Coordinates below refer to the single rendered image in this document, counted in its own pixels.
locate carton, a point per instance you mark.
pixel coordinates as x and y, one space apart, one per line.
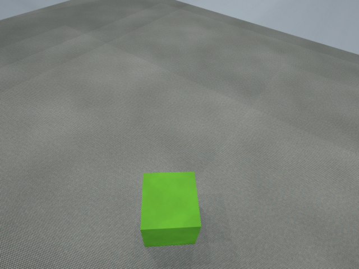
170 210

